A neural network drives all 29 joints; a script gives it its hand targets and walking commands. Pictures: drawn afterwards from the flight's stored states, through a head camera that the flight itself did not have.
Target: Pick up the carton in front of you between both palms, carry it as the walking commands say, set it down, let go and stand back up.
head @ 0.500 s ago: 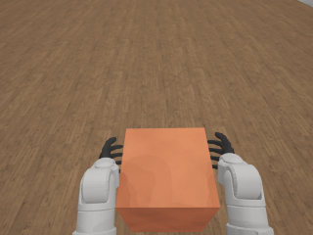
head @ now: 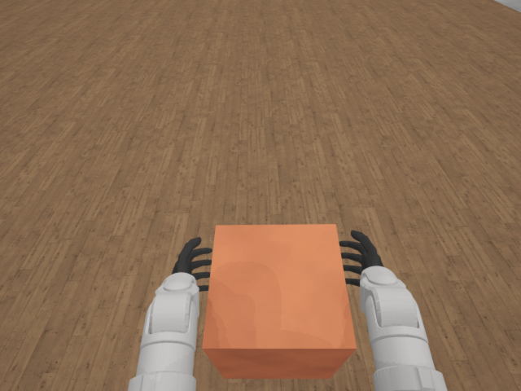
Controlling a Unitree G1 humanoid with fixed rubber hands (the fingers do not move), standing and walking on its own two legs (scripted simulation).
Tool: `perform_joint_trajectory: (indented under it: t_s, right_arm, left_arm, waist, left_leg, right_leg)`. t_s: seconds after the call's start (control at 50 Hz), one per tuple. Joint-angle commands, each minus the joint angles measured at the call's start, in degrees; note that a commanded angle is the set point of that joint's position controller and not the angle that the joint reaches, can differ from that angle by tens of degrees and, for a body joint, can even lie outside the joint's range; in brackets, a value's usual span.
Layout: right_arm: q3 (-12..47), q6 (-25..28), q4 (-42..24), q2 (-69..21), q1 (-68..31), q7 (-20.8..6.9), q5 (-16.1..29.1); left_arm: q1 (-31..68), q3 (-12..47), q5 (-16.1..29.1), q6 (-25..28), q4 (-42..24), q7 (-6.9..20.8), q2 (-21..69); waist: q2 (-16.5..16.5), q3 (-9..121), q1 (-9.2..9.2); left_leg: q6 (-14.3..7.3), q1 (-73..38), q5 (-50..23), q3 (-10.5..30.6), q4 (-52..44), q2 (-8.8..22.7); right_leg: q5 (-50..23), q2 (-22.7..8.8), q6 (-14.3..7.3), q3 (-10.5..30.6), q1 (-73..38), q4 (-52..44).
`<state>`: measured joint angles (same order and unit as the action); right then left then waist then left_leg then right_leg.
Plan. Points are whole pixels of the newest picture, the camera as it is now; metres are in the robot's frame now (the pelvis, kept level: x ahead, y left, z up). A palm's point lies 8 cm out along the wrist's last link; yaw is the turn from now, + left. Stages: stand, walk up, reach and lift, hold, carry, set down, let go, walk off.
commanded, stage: carry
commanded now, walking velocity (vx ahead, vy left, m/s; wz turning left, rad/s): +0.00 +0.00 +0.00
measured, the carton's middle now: (276, 306) +0.30 +0.00 -0.08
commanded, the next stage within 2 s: hold in 0.78 s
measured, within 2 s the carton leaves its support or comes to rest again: neither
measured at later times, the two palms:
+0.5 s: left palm (178, 289) +0.26 +0.15 +0.04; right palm (372, 283) +0.27 -0.14 +0.04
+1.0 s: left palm (164, 305) +0.24 +0.17 +0.04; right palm (366, 290) +0.26 -0.13 +0.05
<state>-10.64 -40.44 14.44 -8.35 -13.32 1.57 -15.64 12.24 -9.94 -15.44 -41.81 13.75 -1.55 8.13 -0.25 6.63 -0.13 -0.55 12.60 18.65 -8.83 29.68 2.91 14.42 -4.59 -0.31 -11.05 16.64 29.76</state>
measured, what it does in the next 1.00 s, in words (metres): stands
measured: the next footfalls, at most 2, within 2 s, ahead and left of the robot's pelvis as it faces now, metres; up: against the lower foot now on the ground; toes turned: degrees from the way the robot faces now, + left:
none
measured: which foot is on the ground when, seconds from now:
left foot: down 0.00-1.00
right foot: down 0.00-1.00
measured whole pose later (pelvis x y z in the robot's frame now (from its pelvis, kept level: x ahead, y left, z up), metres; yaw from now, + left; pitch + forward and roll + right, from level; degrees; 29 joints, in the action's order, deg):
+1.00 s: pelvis -0.03 +0.00 +0.01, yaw +3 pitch -6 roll +0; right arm -9.6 -41.1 10.9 -8.1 -12.0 0.9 -14.8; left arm 12.1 -10.1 -15.1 -41.7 11.8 -1.2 8.1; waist -0.2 -1.6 -0.2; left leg -1.2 4.0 12.4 -2.4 22.3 -0.3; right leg 8.9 -1.4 0.9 -0.7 6.7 21.4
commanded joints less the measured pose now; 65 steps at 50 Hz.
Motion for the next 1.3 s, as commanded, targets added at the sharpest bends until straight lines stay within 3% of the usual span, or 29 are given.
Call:
perform_joint_trajectory:
  t_s: [0.0,0.12,0.2,0.76,0.78,0.8,0.82,0.86,0.88,0.92,1.02,1.14,1.2,1.28]
  right_arm:
    - [29.1,4.7,-0.9,-52.7,-25.2,-14.4,14.4]
    - [33.0,2.7,-4.5,-54.9,-23.6,-14.2,16.4]
    - [31.6,0.7,-4.4,-53.3,-21.4,-13.9,15.6]
    - [32.3,0.6,-5.7,-53.8,-22.5,-13.9,16.4]
    - [31.0,0.1,-7.1,-54.7,-17.2,-14.5,16.4]
    - [31.0,0.8,-8.7,-52.5,-17.7,-13.9,15.7]
    - [31.6,0.8,-9.4,-52.8,-19.3,-14.0,15.2]
    - [31.3,1.1,-8.5,-52.8,-19.9,-13.8,15.2]
    - [31.1,1.2,-9.1,-51.8,-20.9,-14.3,15.1]
    - [31.5,1.4,-7.5,-52.8,-21.9,-14.4,15.2]
    - [28.5,1.3,-3.9,-53.5,-22.2,-14.6,13.4]
    - [27.0,0.9,-0.6,-55.2,-26.0,-15.9,12.9]
    - [24.7,1.2,2.9,-56.4,-32.4,-16.4,12.1]
    - [17.7,3.4,13.1,-58.8,-42.0,-16.9,9.1]
  left_arm:
    - [30.1,29.1,15.0,6.6,-4.1,14.3,50.8]
    - [28.1,32.7,16.8,4.5,-7.4,14.0,52.9]
    - [25.6,31.6,16.0,2.5,-7.2,13.7,51.5]
    - [26.8,32.5,16.8,2.4,-8.7,13.7,51.9]
    - [22.5,30.5,16.3,2.1,-8.6,14.4,53.2]
    - [22.7,30.4,15.5,2.9,-9.2,13.8,51.0]
    - [22.8,30.0,14.6,3.1,-10.0,13.8,51.4]
    - [23.3,29.3,14.6,3.3,-8.6,13.4,51.3]
    - [22.4,28.3,13.7,3.3,-7.3,13.2,50.8]
    - [25.1,29.0,14.1,3.5,-7.3,13.5,51.4]
    - [28.4,29.1,14.8,3.1,-5.3,15.0,52.3]
    - [31.2,27.0,14.0,3.0,-2.2,16.1,53.2]
    - [37.2,23.7,12.4,4.0,2.1,17.2,52.4]
    - [47.4,16.0,8.3,7.4,12.7,19.2,51.2]
  waist:
    - [0.0,12.2,0.03]
    - [0.1,13.6,0.03]
    - [0.1,13.0,0.03]
    - [0.0,12.4,0.04]
    - [-3.0,7.3,0.53]
    - [-2.1,10.3,0.52]
    - [-1.3,9.3,-0.57]
    - [-1.2,8.5,-0.18]
    - [-2.5,7.9,-0.61]
    - [-1.2,7.5,-0.65]
    - [-1.1,4.7,1.08]
    - [-0.5,2.2,0.46]
    - [0.3,0.3,-0.09]
    - [1.6,-0.9,-0.27]
  left_leg:
    - [-0.5,-1.1,-13.8,5.8,-5.1,6.5]
    - [-0.5,-1.2,-14.5,5.9,-4.7,6.5]
    - [-0.6,-0.5,-14.6,5.8,-4.7,6.6]
    - [-1.1,0.8,-12.7,6.1,-5.4,6.5]
    - [-0.9,-4.2,-28.9,14.7,-9.1,-6.5]
    - [-0.8,-7.2,-29.5,15.6,-8.9,-5.0]
    - [-0.5,-7.7,-29.3,15.1,-9.0,-5.6]
    - [-0.3,-9.2,-29.0,15.3,-9.5,-6.0]
    - [-0.5,-12.7,-25.6,15.0,-10.6,-6.3]
    - [0.1,-10.5,-23.9,14.6,-10.5,-6.3]
    - [0.1,-8.5,-15.6,14.6,-11.7,-6.2]
    - [-0.6,-5.4,-6.9,14.1,-12.7,-6.1]
    - [-1.6,-2.7,0.5,13.3,-12.1,-6.1]
    - [-2.7,0.3,6.6,12.5,-7.9,-6.6]
  right_leg:
    - [-13.2,-5.7,-0.4,6.2,-6.9,-3.6]
    - [-14.0,-5.8,-0.4,6.1,-7.1,-3.4]
    - [-14.2,-5.9,-0.3,6.1,-6.5,-3.5]
    - [-11.7,-5.7,0.0,6.2,-5.7,-4.0]
    - [-22.6,10.0,-1.8,14.3,-17.4,-6.2]
    - [-21.5,9.0,-2.2,15.5,-19.4,-7.0]
    - [-23.2,9.2,-1.5,15.5,-18.8,-7.1]
    - [-23.9,9.4,-0.8,15.7,-18.9,-7.2]
    - [-21.0,9.7,-0.4,15.4,-16.2,-7.8]
    - [-18.4,10.1,-0.3,15.2,-17.5,-8.3]
    - [-11.6,9.8,-1.1,15.1,-16.7,-9.4]
    - [-5.4,9.2,-1.0,14.8,-16.7,-10.1]
    - [1.9,8.5,-0.6,14.9,-15.6,-9.8]
    - [12.3,7.7,-0.3,16.2,-12.3,-8.7]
